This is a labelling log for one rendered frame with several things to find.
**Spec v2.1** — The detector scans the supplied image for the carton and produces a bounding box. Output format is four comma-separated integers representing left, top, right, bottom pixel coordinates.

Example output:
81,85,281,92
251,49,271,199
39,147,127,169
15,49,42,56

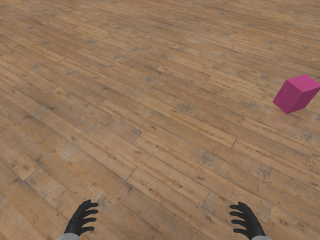
272,74,320,115

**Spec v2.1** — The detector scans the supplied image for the robot left hand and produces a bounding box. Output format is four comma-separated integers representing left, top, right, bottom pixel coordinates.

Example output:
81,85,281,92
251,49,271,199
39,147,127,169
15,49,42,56
63,199,99,236

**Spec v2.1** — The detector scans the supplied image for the robot right hand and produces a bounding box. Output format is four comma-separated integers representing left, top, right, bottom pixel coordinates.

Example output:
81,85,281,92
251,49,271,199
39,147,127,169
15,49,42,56
229,201,266,240

